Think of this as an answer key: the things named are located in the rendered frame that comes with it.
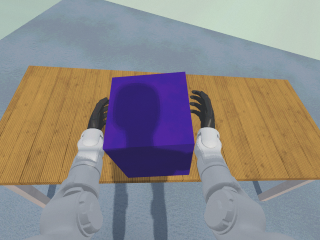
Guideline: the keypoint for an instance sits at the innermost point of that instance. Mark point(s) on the right robot upper arm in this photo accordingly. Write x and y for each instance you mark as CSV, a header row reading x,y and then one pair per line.
x,y
232,216

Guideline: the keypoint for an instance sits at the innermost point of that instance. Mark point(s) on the robot right forearm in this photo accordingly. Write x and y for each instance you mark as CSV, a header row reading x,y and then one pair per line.
x,y
213,170

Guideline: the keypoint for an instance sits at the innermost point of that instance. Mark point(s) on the left robot upper arm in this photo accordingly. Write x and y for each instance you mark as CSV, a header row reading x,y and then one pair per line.
x,y
74,217

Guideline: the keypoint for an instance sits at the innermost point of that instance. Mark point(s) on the carton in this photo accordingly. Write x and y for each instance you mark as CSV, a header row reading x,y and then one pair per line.
x,y
149,131

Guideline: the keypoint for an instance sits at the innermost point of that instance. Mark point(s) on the robot left forearm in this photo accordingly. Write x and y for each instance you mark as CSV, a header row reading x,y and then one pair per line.
x,y
86,168

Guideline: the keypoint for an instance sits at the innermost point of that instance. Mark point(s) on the table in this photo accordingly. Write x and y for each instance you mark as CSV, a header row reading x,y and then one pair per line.
x,y
266,132

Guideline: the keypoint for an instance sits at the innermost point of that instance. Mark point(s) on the robot right hand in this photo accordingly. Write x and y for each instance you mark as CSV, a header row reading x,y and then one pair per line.
x,y
206,113

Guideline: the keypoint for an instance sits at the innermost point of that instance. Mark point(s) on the robot left hand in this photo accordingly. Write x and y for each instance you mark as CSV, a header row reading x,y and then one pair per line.
x,y
96,120

